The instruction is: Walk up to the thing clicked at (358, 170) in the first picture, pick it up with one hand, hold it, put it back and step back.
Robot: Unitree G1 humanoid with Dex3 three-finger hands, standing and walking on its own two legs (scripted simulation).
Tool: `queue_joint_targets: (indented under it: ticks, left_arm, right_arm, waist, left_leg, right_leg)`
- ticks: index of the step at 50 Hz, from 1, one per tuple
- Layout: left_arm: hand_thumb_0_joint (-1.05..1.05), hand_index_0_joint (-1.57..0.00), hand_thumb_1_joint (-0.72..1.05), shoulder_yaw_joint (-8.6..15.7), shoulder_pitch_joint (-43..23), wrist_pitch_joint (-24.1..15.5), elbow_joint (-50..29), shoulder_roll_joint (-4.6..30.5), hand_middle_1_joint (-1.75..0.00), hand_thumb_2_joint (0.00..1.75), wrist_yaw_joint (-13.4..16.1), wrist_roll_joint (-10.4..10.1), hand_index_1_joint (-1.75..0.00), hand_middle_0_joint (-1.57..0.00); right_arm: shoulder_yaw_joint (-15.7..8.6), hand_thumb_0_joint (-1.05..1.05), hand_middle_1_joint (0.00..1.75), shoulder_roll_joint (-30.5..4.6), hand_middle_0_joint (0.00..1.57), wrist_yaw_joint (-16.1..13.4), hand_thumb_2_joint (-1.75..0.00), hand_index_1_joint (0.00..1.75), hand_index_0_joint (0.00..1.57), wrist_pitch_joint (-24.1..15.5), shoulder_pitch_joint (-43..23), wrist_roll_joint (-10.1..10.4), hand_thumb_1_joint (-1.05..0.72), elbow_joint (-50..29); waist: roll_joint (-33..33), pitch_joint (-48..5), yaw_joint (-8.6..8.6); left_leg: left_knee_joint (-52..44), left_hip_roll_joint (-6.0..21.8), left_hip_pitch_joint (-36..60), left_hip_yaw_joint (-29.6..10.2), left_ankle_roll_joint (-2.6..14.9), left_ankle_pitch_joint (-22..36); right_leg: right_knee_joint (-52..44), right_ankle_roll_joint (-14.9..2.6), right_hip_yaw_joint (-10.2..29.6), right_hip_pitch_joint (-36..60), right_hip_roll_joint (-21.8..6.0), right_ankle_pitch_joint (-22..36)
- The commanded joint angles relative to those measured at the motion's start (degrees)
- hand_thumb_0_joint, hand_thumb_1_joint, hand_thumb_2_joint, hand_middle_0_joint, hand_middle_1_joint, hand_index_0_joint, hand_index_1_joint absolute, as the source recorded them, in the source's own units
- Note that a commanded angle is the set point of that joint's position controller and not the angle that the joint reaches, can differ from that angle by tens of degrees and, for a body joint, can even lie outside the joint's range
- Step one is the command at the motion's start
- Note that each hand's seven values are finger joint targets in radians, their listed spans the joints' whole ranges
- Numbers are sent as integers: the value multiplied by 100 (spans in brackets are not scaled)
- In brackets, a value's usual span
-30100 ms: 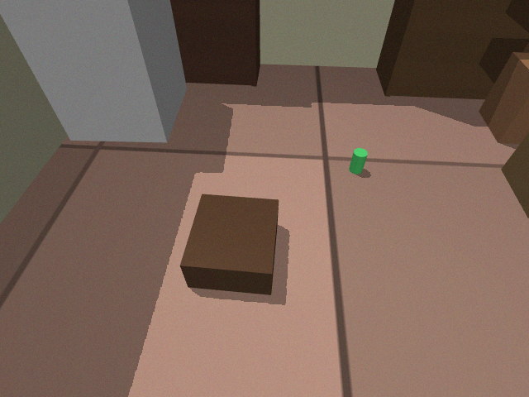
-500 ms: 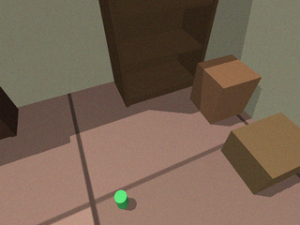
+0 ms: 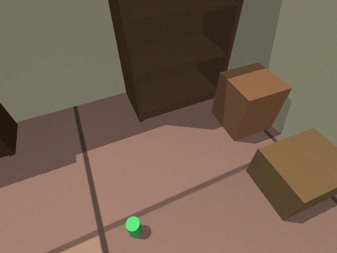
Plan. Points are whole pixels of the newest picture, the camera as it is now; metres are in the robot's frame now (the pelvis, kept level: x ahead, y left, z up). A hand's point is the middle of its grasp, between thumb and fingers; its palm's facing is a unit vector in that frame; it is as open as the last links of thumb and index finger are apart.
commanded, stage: stand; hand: left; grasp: from the side
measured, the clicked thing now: (134, 227) +0.40 +0.21 -0.72
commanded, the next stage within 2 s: step back in 0.06 s
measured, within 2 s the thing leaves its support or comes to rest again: neither
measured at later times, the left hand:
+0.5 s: hand out of the picture +0.09 +0.32 -0.18, palm faces -0.03 -0.93 -0.36, open 7.4 cm
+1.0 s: hand out of the picture -0.04 +0.31 -0.16, palm faces -0.05 -0.92 -0.39, open 7.4 cm
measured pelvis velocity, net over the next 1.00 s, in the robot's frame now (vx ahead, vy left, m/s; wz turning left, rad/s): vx -0.16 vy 0.06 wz -0.06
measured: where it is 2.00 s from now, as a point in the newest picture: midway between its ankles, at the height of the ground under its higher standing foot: outside the picture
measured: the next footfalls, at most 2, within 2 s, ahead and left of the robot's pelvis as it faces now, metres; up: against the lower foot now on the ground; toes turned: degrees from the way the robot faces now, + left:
right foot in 0.80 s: -0.10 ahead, -0.07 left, +0.00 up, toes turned +0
left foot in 1.14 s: -0.19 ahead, +0.18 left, +0.00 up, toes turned -3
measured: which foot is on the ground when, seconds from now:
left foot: down 0.00-0.84, up 0.86-1.00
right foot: down 0.00-0.38, up 0.40-0.78, down 0.80-1.00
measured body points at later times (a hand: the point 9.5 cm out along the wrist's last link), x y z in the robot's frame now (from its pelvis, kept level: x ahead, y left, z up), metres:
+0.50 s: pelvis -0.07 +0.05 -0.02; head +0.01 +0.09 +0.42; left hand +0.09 +0.36 -0.16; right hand -0.01 -0.27 -0.13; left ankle -0.07 +0.14 -0.75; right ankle -0.06 -0.09 -0.70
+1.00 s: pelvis -0.16 +0.06 -0.02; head -0.11 +0.05 +0.43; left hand -0.04 +0.36 -0.13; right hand -0.07 -0.26 -0.14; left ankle -0.18 +0.18 -0.68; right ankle -0.14 -0.07 -0.75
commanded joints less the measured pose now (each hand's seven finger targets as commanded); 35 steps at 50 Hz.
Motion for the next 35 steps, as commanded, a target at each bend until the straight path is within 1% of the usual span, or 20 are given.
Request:
queue_joint_targets:
  ticks: [1,2,3,7,9,10,11,12,15,17,18,19,20,21,22,23,25,27,30,35]
  left_arm:
    - [0,-20,90,240,-242,-99,-330,1210,-30,90,48,-12,-30,-20]
    - [0,-20,90,237,-268,-95,-340,1192,-30,90,51,-7,-30,-20]
    - [0,-20,90,525,-236,-39,-484,1677,-30,90,51,-122,-30,-20]
    - [0,-20,90,618,-90,6,-800,1715,-30,90,87,-116,-30,-20]
    - [0,-20,90,663,-278,52,-1033,1801,-30,90,91,-65,-30,-20]
    - [0,-20,90,669,-366,65,-1143,1800,-30,90,102,-23,-30,-20]
    - [0,-20,90,687,-427,69,-1301,1862,-30,90,104,44,-30,-20]
    - [0,-20,90,702,-457,84,-1413,1856,-30,90,101,95,-30,-20]
    - [0,-20,90,636,-809,154,-1617,1644,-30,90,95,87,-30,-20]
    - [0,-20,90,588,-778,244,-1729,1629,-30,90,83,28,-30,-20]
    - [0,-20,90,557,-733,299,-1808,1490,-30,90,65,-41,-30,-20]
    - [0,-20,90,523,-748,333,-1900,1243,-30,90,91,-113,-30,-20]
    - [0,-20,90,543,-583,394,-1839,1197,-30,90,136,-80,-30,-20]
    - [0,-20,90,520,-323,430,-1814,1243,-30,90,164,-38,-30,-20]
    - [0,-20,90,511,-235,419,-1777,1226,-30,90,199,-32,-30,-20]
    - [0,-20,90,568,-353,423,-1712,1363,-30,90,210,-13,-30,-20]
    - [0,-20,90,580,-108,417,-1661,1415,-30,90,178,-83,-30,-20]
    - [0,-20,90,610,23,392,-1769,1389,-30,90,162,-38,-30,-20]
    - [0,-20,90,622,-166,332,-1977,1321,-30,90,142,8,-30,-20]
    - [0,-20,90,663,-17,270,-2075,1256,-30,90,93,13,-30,-20]
  right_arm:
    - [-208,0,30,-1174,20,-60,-90,30,20,-100,-214,14,-90,-351]
    - [-217,0,30,-1190,20,-64,-90,30,20,-99,-218,20,-90,-355]
    - [-335,0,30,-1531,20,-28,-90,30,20,6,-401,48,-90,-507]
    - [-357,0,30,-1308,20,-13,-90,30,20,94,-141,131,-90,-789]
    - [-399,0,30,-1274,20,-5,-90,30,20,170,-29,131,-90,-875]
    - [-423,0,30,-1261,20,0,-90,30,20,217,33,110,-90,-918]
    - [-456,0,30,-1286,20,14,-90,30,20,273,134,79,-90,-1009]
    - [-451,0,30,-1265,20,42,-90,30,20,302,251,65,-90,-1083]
    - [-518,0,30,-1330,20,65,-90,30,20,257,528,125,-90,-1116]
    - [-517,0,30,-1296,20,35,-90,30,20,181,690,63,-90,-1134]
    - [-569,0,30,-1493,20,3,-90,30,20,142,614,-14,-90,-1171]
    - [-682,0,30,-1911,20,-25,-90,30,20,115,584,-97,-90,-1238]
    - [-703,0,30,-2024,20,-44,-90,30,20,92,549,-125,-90,-1281]
    - [-697,0,30,-2030,20,-61,-90,30,20,80,505,-109,-90,-1352]
    - [-726,0,30,-2169,20,-72,-90,30,20,88,345,-90,-90,-1516]
    - [-710,0,30,-1997,20,-94,-90,30,20,94,151,-77,-90,-1601]
    - [-626,0,30,-1700,20,-159,-90,30,20,55,-73,-118,-90,-1698]
    - [-595,0,30,-1563,20,-201,-90,30,20,41,61,-68,-90,-1755]
    - [-633,0,30,-1541,20,-234,-90,30,20,62,500,-16,-90,-1756]
    - [-662,0,30,-1688,20,-209,-90,30,20,99,554,-21,-90,-1875]
  waist:
    - [26,-397,-22]
    - [32,-429,-39]
    - [-37,256,-13]
    - [-337,-540,-72]
    - [-660,-678,-62]
    - [-871,-661,-55]
    - [-1000,-640,-38]
    - [-1000,-620,-82]
    - [-936,-744,-239]
    - [-676,-677,-321]
    - [154,-552,-296]
    - [1182,-421,-297]
    - [1022,-450,-203]
    - [690,-464,-144]
    - [1150,-557,-212]
    - [963,-507,-183]
    - [841,-586,28]
    - [694,-669,17]
    - [585,-656,-227]
    - [719,-652,-299]
  left_leg:
    - [-170,709,75,-554,86,859]
    - [-162,709,80,-554,75,897]
    - [506,566,-438,-595,241,1485]
    - [1479,270,-467,-279,235,1369]
    - [2190,-84,-742,-141,176,193]
    - [2758,-244,-950,-175,193,-1201]
    - [3421,-295,-1077,-323,240,-1998]
    - [3515,-211,-1172,-443,285,-2145]
    - [3007,-139,-1051,-423,297,-1600]
    - [1354,-71,-864,-217,215,-46]
    - [711,372,-763,-777,239,1516]
    - [447,1118,-457,-1956,473,2996]
    - [504,1516,-98,-2379,913,3369]
    - [755,1641,-258,-2122,1099,3834]
    - [565,1887,-385,-2539,1231,3519]
    - [593,1697,-474,-2226,1174,3155]
    - [1030,1234,-40,-1533,1123,3434]
    - [1162,1237,359,-1447,1233,3448]
    - [1287,1281,790,-1545,1277,3462]
    - [1398,1336,526,-1420,1361,2877]
  right_leg:
    - [-261,-77,619,-23,-731,940]
    - [-252,-82,623,-27,-729,985]
    - [142,-120,743,-486,-666,1864]
    - [373,-595,974,-182,-1034,2699]
    - [295,-1022,1383,-233,-1488,2627]
    - [245,-1274,1612,-343,-1780,2666]
    - [298,-1511,1753,-528,-2025,2669]
    - [435,-1561,1688,-617,-2073,2669]
    - [954,-1204,1121,-681,-1600,2529]
    - [1607,-772,830,-624,-1184,2083]
    - [2243,-467,492,-856,-625,1371]
    - [3098,-186,373,-1676,303,-287]
    - [3657,-186,869,-2191,679,-2337]
    - [4177,-165,1120,-2147,616,-2667]
    - [4551,-153,1277,-2217,702,-2707]
    - [4807,-168,1470,-2161,673,-2452]
    - [5167,-96,1455,-2464,649,-1914]
    - [5262,-37,1336,-2603,652,-1768]
    - [4477,113,1214,-2642,556,-1800]
    - [2810,104,765,-1971,235,-1695]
